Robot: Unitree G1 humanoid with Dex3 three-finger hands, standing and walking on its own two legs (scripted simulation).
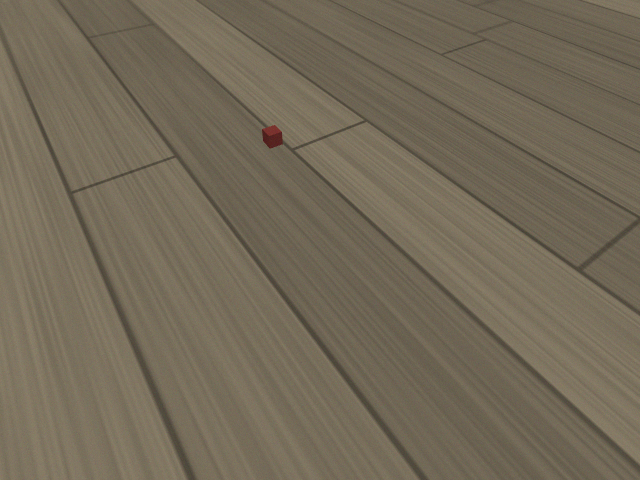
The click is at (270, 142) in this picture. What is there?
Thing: cube
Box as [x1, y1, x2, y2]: [262, 125, 282, 148]
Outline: 274,125 262,129 263,141 270,148 282,143 281,131
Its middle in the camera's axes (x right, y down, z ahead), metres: -0.26 -0.56 +2.12
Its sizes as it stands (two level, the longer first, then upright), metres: 0.078 0.078 0.078
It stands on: the floor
